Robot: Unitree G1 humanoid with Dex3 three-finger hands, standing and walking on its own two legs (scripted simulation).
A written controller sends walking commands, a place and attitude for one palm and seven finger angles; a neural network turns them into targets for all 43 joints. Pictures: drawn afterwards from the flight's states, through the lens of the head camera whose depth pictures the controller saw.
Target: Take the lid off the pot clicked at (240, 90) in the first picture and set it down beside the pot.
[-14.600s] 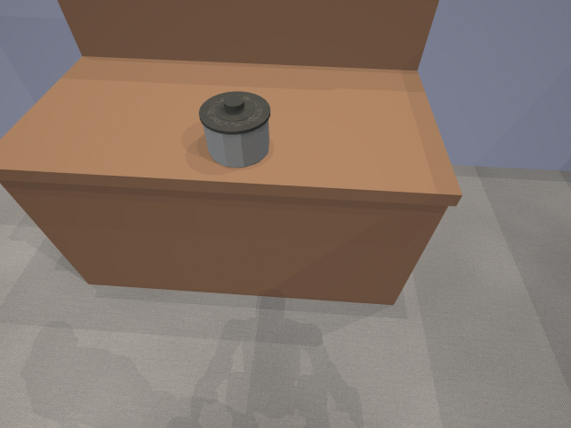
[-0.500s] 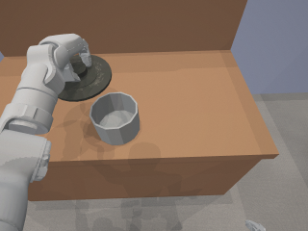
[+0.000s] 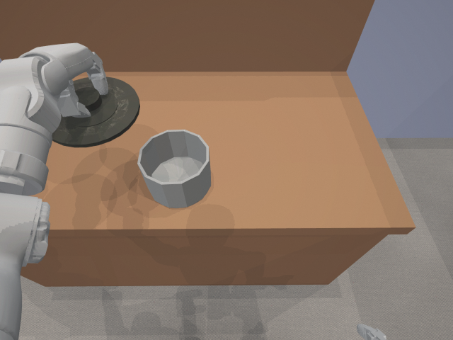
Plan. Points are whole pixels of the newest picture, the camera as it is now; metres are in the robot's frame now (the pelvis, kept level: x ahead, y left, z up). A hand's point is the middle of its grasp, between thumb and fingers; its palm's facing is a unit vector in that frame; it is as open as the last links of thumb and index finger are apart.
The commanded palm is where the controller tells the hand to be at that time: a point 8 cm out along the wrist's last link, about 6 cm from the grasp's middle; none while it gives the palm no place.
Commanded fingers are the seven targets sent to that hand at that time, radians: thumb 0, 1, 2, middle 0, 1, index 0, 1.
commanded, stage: move the lid sideways beside the pot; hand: left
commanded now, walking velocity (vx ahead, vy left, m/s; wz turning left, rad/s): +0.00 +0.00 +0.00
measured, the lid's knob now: (86, 99) +0.50 +0.25 +0.15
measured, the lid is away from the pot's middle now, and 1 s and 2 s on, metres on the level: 0.13 0.23 0.22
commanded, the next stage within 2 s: lower the lid onto the table in 0.92 s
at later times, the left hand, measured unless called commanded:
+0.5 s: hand (46, 100) +0.46 +0.29 +0.18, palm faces -0.35 -0.09 -0.93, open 8.1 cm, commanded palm +0.48 +0.30 +0.24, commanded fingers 0.00 0.62 0.96 -0.89 -1.10 -0.80 -1.08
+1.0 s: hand (20, 101) +0.47 +0.34 +0.17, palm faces -0.38 -0.13 -0.92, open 8.1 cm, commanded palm +0.49 +0.34 +0.24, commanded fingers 0.00 0.62 0.96 -0.89 -1.10 -0.80 -1.08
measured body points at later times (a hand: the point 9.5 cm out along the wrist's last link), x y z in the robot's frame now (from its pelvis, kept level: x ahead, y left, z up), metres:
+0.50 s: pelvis +0.00 +0.00 +0.00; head +0.06 +0.00 +0.44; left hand +0.48 +0.29 +0.23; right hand +0.06 -0.28 -0.12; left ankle +0.03 +0.10 -0.74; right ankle -0.03 -0.15 -0.74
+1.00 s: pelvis +0.01 +0.00 +0.00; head +0.10 +0.01 +0.44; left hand +0.49 +0.35 +0.22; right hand +0.06 -0.29 -0.12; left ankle +0.03 +0.10 -0.74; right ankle -0.03 -0.15 -0.74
